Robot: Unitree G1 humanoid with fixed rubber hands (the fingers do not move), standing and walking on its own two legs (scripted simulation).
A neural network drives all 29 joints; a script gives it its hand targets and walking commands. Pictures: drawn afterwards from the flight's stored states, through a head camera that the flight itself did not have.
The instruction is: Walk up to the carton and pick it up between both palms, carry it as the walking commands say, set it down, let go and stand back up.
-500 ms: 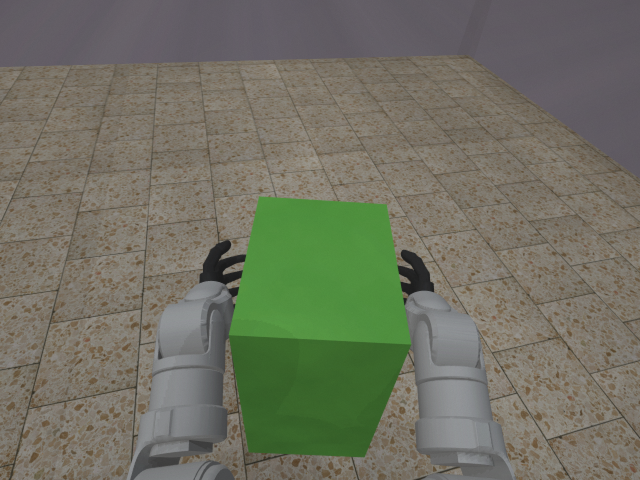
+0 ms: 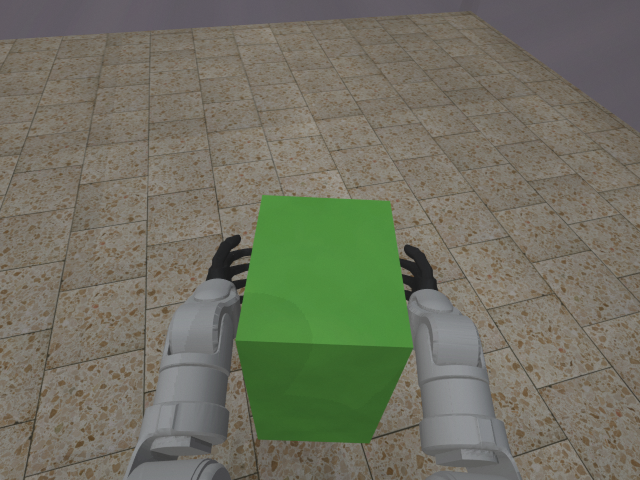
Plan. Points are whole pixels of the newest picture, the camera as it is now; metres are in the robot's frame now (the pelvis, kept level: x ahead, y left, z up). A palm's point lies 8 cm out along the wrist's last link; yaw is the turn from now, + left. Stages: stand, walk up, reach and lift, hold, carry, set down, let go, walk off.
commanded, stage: carry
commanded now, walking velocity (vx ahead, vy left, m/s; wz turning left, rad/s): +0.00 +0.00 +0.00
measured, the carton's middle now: (319, 328) +0.32 +0.01 -0.01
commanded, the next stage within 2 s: hold in 1.88 s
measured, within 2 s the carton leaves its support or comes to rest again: neither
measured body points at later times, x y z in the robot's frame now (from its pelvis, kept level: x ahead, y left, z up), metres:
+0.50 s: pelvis -0.03 -0.01 +0.00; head -0.03 -0.01 +0.45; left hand +0.30 +0.12 +0.04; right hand +0.30 -0.14 +0.04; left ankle +0.01 +0.13 -0.73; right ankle +0.07 -0.11 -0.73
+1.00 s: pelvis -0.03 +0.00 +0.00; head -0.02 +0.00 +0.45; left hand +0.31 +0.14 +0.04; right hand +0.31 -0.12 +0.04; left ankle +0.01 +0.13 -0.73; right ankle +0.07 -0.11 -0.73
